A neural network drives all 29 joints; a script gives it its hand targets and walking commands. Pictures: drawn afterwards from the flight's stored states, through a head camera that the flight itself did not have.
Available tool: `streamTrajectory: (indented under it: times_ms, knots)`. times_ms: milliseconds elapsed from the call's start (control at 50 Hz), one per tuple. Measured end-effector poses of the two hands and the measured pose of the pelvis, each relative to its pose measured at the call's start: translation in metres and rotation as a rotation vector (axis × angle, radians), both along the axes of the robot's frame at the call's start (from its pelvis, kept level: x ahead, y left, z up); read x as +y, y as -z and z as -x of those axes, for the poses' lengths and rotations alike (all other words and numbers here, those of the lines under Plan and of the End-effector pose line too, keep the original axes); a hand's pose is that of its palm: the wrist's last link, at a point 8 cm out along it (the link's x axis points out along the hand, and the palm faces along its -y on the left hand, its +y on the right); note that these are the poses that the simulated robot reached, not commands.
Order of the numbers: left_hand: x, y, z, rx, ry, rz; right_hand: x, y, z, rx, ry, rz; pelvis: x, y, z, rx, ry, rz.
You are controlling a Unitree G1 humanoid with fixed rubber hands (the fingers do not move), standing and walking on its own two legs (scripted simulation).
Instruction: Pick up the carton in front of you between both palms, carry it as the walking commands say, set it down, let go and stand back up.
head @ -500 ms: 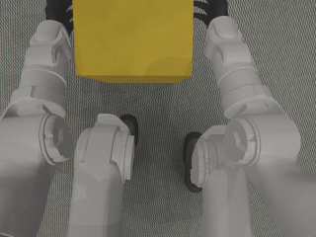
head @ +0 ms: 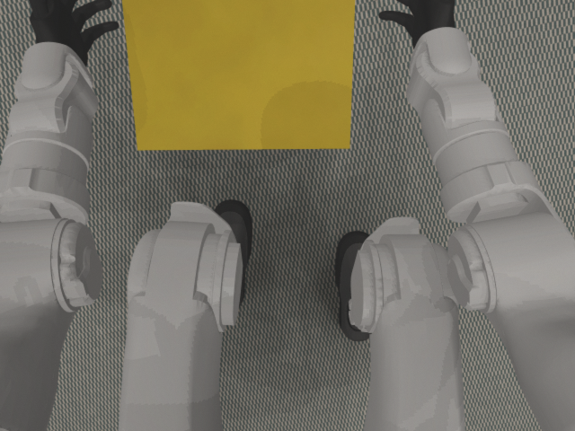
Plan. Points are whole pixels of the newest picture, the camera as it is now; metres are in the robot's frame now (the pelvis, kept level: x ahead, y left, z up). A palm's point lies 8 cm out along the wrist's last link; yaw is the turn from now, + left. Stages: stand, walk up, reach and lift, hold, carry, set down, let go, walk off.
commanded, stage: set down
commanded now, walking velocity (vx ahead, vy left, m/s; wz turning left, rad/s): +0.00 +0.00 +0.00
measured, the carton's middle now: (250, 64) +0.48 +0.10 -0.25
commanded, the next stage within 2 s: let go in 0.98 s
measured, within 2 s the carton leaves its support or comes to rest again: neither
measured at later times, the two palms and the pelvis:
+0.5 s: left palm out of the picture +0.47 +0.30 -0.01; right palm out of the picture +0.54 -0.09 -0.01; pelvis +0.02 +0.00 +0.11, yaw +1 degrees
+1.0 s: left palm out of the picture +0.47 +0.31 +0.15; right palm out of the picture +0.53 -0.09 +0.14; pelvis +0.05 +0.01 +0.25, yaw +2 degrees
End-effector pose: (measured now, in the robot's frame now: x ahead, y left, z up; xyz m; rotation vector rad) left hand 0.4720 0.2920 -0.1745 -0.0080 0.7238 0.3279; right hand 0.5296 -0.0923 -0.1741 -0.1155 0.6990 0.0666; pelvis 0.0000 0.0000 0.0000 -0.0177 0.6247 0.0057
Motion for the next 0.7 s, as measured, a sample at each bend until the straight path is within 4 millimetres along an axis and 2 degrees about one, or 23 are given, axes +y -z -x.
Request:
streamTrajectory:
  times_ms: [100,200,300,540,700]
  knots:
    - [0.001,-0.035,-0.009,-0.068,0.013,0.008,0.009,-0.035,-0.006,-0.055,0.007,0.003,0.000,-0.012,-0.003,0.016,-0.017,0.006]
    - [0.001,-0.079,-0.004,-0.079,0.015,0.011,0.013,-0.080,-0.005,-0.061,0.016,0.016,0.000,-0.039,-0.007,0.055,-0.026,0.014]
    - [0.003,-0.115,0.002,-0.064,0.014,0.010,0.012,-0.117,-0.006,-0.044,0.026,0.023,0.001,-0.068,-0.010,0.105,-0.031,0.020]
    - [0.006,-0.181,-0.002,-0.085,0.030,-0.001,0.004,-0.178,-0.007,-0.067,0.035,0.019,0.002,-0.120,-0.018,0.170,-0.032,0.022]
    - [0.011,-0.230,0.001,-0.085,0.038,0.000,0.003,-0.227,-0.006,-0.069,0.027,0.020,0.003,-0.164,-0.026,0.173,-0.039,0.022]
